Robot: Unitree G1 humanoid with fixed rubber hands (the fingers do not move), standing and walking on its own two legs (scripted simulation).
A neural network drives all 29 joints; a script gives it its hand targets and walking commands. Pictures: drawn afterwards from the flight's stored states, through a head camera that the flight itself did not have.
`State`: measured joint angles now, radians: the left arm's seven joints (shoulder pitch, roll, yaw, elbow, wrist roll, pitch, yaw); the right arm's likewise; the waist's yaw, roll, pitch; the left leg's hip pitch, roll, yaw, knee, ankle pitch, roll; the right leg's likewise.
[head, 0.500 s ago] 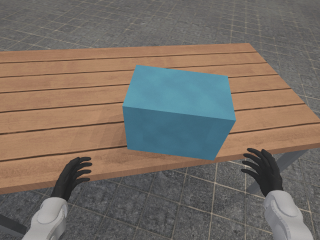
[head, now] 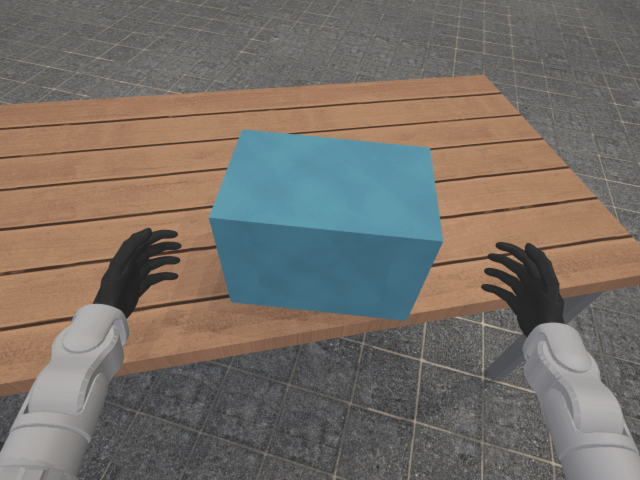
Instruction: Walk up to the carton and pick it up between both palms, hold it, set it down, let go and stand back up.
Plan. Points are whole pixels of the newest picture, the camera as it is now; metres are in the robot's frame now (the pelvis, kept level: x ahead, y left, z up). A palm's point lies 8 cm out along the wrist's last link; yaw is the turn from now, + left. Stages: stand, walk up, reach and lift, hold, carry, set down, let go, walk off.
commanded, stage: reach and lift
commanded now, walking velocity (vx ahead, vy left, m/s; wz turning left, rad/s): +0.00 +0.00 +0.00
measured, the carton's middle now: (326, 227) +0.48 +0.02 -0.01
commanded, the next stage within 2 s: none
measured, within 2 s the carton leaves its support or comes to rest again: neither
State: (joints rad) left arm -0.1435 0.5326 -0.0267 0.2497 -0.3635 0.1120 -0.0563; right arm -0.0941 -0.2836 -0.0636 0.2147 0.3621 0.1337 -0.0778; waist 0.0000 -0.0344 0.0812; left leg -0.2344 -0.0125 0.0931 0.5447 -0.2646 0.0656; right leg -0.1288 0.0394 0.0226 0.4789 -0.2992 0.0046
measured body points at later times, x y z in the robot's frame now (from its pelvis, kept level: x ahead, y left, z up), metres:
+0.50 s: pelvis +0.00 +0.00 +0.00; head +0.02 +0.03 +0.45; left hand +0.39 +0.29 +0.10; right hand +0.38 -0.22 +0.08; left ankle +0.02 +0.06 -0.73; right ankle -0.02 -0.12 -0.73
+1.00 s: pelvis +0.02 +0.00 +0.00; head +0.06 +0.03 +0.45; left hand +0.45 +0.27 +0.11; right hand +0.45 -0.23 +0.11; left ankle +0.02 +0.06 -0.73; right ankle -0.02 -0.12 -0.73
